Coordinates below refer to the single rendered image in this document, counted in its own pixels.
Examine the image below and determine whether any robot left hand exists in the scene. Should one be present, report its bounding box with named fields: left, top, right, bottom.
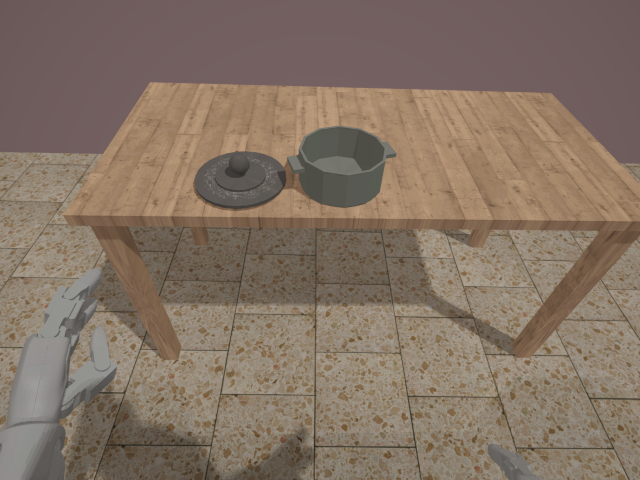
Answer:
left=6, top=268, right=117, bottom=429

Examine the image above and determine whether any pot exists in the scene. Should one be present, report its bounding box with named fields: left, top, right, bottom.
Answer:
left=287, top=126, right=397, bottom=207

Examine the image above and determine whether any knob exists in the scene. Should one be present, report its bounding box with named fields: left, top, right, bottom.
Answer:
left=229, top=154, right=249, bottom=174

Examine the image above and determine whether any robot right hand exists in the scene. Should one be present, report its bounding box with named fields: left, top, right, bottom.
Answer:
left=488, top=444, right=543, bottom=480

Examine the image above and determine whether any table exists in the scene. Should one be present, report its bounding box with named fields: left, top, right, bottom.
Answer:
left=63, top=82, right=640, bottom=360

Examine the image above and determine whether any lid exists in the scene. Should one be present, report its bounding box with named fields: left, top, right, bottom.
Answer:
left=194, top=151, right=286, bottom=209

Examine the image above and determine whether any robot left forearm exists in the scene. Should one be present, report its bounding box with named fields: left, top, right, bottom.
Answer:
left=0, top=421, right=66, bottom=480

